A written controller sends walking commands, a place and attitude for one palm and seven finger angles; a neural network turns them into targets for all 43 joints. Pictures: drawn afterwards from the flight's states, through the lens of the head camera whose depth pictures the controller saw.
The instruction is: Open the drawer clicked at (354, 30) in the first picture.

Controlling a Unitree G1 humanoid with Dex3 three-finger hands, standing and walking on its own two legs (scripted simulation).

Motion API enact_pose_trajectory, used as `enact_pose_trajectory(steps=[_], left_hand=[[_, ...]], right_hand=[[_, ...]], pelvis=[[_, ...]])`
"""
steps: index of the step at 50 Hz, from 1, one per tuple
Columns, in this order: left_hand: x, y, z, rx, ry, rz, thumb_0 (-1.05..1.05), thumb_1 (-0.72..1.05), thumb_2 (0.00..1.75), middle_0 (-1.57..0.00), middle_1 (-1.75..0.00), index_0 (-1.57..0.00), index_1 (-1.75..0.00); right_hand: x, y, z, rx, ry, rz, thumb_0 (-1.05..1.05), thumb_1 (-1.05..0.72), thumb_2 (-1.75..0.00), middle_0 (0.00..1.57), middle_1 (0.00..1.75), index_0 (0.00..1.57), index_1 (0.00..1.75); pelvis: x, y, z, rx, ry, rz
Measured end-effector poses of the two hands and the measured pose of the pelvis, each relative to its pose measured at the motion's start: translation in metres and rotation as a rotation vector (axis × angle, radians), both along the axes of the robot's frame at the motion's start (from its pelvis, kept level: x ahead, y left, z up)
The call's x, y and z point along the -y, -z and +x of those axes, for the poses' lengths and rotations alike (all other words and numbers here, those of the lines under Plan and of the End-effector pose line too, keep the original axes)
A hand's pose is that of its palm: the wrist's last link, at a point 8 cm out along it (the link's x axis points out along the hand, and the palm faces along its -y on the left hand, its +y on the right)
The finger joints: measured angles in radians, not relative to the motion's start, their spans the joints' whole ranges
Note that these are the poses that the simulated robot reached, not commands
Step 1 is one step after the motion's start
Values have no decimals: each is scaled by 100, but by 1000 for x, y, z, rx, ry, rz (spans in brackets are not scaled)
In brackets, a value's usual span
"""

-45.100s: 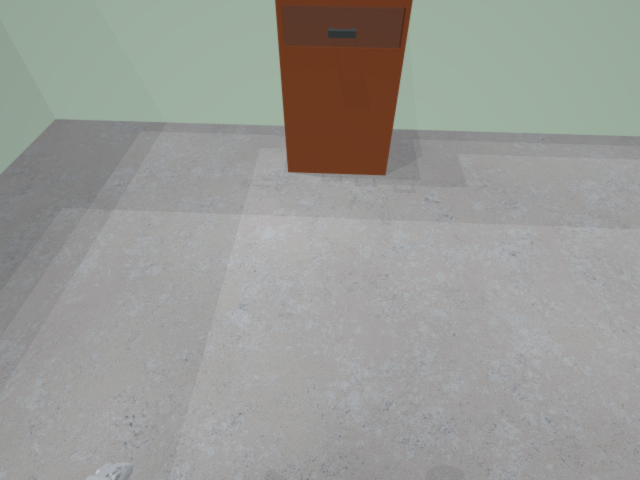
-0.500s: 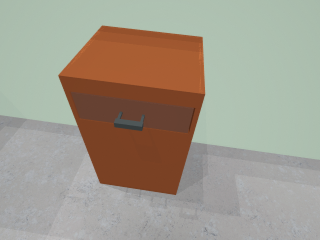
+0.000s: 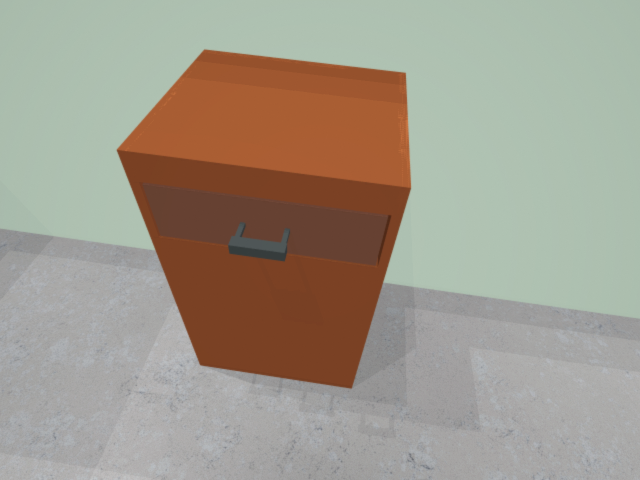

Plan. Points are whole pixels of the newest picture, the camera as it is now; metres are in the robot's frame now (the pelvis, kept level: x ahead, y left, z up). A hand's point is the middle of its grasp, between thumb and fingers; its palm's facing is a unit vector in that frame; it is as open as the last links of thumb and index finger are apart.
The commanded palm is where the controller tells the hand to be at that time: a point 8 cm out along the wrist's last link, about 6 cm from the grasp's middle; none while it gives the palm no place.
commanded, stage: raise the hand with hooked fingers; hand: left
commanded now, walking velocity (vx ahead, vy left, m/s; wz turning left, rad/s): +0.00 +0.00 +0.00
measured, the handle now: (261, 239) +0.54 +0.14 -0.07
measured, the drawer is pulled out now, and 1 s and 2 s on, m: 0.00 0.00 0.00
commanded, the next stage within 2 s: move the hooked fingers above the handle in 1.94 s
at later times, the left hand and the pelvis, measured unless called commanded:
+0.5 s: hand (199, 464) +0.16 +0.16 -0.08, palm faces -0.09 -0.21 -0.97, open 8.8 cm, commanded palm +0.16 +0.20 -0.01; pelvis +0.00 -0.04 -0.05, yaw -2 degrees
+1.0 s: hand (185, 365) +0.25 +0.19 +0.00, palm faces +0.01 -0.09 -1.00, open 11.8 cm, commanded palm +0.23 +0.20 +0.06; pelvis +0.03 -0.05 -0.03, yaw +0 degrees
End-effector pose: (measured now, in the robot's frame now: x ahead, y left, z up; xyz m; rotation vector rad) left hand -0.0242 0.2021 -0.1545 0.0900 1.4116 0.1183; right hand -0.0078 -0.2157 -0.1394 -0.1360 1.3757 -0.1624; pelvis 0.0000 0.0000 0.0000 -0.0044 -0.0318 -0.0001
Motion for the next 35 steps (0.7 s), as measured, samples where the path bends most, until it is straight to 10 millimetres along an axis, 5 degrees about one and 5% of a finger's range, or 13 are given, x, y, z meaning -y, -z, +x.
enact_pose_trajectory(steps=[4, 10, 13, 16, 19, 22, 28, 35], left_hand=[[0, -5, 10, 36, 43, 16, 0, 91, 90, -20, -30, -20, -30], [-37, -99, 117, 575, 342, 446, 6, 92, 88, -21, -32, -20, -32], [-23, -144, 176, 827, 588, 699, 5, 86, 86, -21, -35, -20, -35], [2, -166, 209, 996, 773, 891, 3, 80, 84, -20, -39, -20, -39], [26, -162, 212, 1051, 896, 940, 2, 72, 81, -21, -43, -21, -43], [38, -145, 193, 1024, 975, 944, 1, 65, 78, -22, -47, -22, -47], [17, -133, 157, 913, 1040, 1085, 0, 49, 72, -24, -56, -25, -56], [1, -168, 199, 973, 956, 1230, 0, 31, 65, -26, -67, -27, -67]], right_hand=[[2, 0, 1, 24, -2, -7, 1, -91, -90, 20, 30, 20, 30], [28, -12, 61, 469, 3, -81, 2, -92, -90, 20, 30, 20, 30], [40, -20, 103, 627, -63, -88, 2, -92, -90, 20, 30, 20, 30], [51, -32, 145, 712, -112, -85, 2, -91, -90, 20, 30, 20, 30], [57, -44, 180, 730, -149, -70, 2, -91, -90, 20, 30, 20, 30], [59, -51, 210, 720, -213, -63, 1, -91, -90, 20, 30, 20, 30], [48, -38, 256, 684, -352, -47, 1, -90, -90, 20, 30, 20, 30], [27, -5, 266, 635, -364, 40, 1, -90, -90, 20, 30, 20, 30]], pelvis=[[0, 1, -2, -3, 1, -3], [3, 14, -6, -29, -2, 26], [6, 22, -10, -70, -6, 24], [12, 29, -12, -111, 23, 32], [19, 34, -10, -144, 52, 47], [29, 39, -7, -169, 57, 55], [47, 54, -3, -216, 15, 46], [55, 63, 4, -226, -26, 28]])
